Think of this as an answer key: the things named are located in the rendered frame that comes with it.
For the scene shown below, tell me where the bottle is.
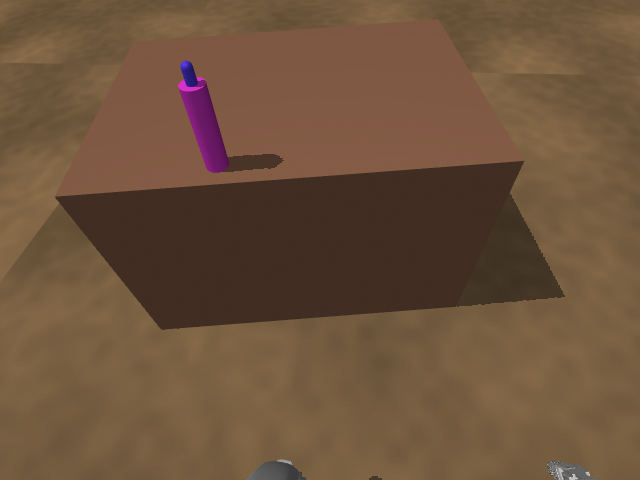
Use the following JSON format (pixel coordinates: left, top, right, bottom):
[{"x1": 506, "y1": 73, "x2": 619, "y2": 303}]
[{"x1": 178, "y1": 61, "x2": 229, "y2": 173}]

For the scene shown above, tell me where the right robot hand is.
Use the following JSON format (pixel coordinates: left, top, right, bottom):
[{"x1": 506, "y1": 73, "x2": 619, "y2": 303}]
[{"x1": 547, "y1": 461, "x2": 599, "y2": 480}]

